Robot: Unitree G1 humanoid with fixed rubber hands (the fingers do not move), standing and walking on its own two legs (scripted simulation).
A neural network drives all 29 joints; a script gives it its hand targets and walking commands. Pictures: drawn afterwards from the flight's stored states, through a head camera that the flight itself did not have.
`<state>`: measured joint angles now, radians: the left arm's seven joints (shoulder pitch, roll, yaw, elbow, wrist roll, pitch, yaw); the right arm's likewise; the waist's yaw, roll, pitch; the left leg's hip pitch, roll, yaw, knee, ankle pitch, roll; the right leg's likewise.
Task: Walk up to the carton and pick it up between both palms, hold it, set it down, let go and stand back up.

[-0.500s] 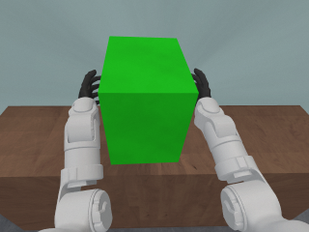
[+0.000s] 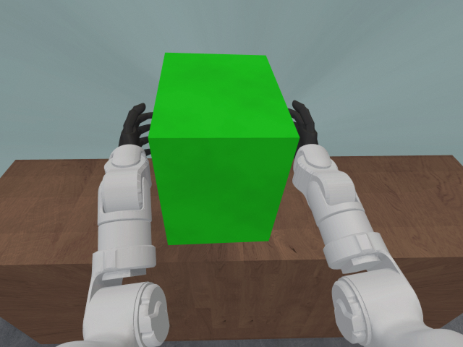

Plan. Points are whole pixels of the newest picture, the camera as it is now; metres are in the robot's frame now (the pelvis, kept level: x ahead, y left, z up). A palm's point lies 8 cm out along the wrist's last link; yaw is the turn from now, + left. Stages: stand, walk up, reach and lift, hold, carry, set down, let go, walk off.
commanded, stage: hold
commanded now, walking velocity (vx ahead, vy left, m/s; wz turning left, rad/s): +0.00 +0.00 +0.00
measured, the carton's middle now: (217, 148) +0.43 +0.01 +0.14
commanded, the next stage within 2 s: set down in 1.88 s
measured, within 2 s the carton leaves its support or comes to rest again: neither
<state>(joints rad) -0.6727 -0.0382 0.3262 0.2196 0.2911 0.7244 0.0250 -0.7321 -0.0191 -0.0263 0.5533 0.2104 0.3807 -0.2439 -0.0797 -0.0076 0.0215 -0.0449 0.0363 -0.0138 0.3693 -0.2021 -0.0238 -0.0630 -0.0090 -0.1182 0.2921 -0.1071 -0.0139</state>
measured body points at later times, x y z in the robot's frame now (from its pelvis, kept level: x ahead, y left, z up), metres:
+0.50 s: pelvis +0.00 +0.00 +0.00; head -0.04 +0.01 +0.45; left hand +0.39 +0.15 +0.19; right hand +0.38 -0.14 +0.19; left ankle +0.01 +0.13 -0.75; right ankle +0.04 -0.11 -0.75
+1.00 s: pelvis +0.00 +0.00 +0.00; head -0.04 +0.01 +0.45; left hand +0.39 +0.15 +0.19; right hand +0.39 -0.14 +0.18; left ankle +0.01 +0.13 -0.75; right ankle +0.04 -0.11 -0.75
